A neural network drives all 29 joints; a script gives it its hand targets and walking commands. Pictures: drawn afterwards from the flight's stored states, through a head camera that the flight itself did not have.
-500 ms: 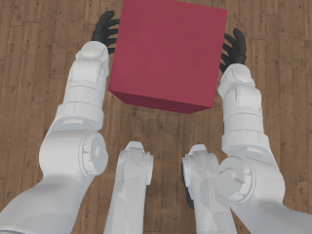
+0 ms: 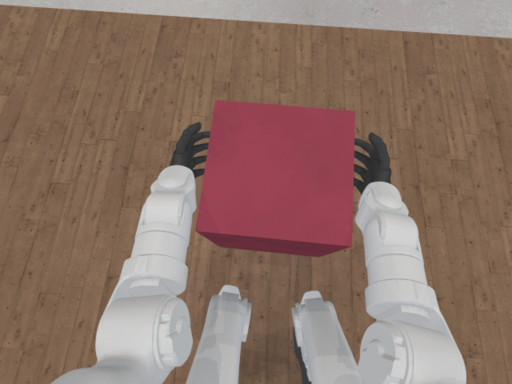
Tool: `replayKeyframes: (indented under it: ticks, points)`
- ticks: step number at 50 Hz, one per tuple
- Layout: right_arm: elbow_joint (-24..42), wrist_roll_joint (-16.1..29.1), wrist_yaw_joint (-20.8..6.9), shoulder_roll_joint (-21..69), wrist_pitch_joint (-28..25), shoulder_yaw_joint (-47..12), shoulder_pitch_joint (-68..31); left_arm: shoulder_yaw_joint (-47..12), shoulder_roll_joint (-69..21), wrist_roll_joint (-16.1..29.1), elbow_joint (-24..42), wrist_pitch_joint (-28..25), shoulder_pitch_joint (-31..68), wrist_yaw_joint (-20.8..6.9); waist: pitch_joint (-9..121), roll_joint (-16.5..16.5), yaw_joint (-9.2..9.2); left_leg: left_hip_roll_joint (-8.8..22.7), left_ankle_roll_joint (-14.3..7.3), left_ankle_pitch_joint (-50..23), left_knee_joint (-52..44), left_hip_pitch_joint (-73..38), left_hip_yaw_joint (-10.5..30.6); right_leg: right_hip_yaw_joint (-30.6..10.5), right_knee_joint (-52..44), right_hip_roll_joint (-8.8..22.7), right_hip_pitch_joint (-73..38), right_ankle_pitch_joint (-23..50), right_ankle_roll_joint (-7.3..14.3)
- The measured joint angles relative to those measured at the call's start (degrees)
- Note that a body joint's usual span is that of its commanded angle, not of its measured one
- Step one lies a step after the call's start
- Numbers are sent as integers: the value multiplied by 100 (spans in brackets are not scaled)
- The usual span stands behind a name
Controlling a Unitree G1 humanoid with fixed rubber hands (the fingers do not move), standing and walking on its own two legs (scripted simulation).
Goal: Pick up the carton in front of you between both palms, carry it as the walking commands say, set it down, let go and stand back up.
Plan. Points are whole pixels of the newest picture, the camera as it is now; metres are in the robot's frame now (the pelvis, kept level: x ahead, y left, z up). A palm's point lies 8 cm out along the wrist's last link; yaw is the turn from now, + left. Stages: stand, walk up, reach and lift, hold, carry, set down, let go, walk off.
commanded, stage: reach and lift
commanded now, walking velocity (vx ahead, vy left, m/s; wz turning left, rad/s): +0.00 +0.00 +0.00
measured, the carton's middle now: (275, 191) +0.45 +0.01 -0.12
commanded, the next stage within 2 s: hold in 1.88 s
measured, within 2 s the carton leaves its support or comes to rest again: neither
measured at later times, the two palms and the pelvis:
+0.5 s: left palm (156, 161) +0.39 +0.15 +0.10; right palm (443, 170) +0.39 -0.15 +0.11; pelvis +0.05 -0.01 +0.14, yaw +1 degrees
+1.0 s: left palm (108, 148) +0.35 +0.14 +0.22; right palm out of the picture +0.36 -0.15 +0.22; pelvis +0.06 -0.01 +0.20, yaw +1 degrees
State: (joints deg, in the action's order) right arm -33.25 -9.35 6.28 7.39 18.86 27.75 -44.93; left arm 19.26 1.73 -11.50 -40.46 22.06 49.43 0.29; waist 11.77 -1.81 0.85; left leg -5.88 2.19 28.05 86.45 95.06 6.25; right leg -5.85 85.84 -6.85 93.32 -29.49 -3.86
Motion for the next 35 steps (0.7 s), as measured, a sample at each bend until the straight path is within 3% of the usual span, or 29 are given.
replayKeyframes:
  ticks: [21,35]
  points:
    - [56,-161,-184,209,-232,-479,1664,-102,-562,-54,455,-269,-1943,64,-107,34,-39,109,-65,-530,-2727,-3568,101,-180,-2654,148,-3504,550,199]
    - [567,-282,-310,214,341,-979,2673,-345,-880,-105,1166,236,-3119,110,-401,107,-66,227,-106,-1139,-4859,-6397,193,-243,-4741,300,-6305,1151,308]
